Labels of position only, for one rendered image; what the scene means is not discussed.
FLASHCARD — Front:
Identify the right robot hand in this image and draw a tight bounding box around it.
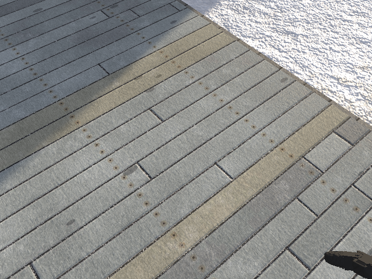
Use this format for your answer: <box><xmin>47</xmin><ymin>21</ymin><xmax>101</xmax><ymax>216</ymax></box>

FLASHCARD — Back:
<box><xmin>324</xmin><ymin>251</ymin><xmax>372</xmax><ymax>279</ymax></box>

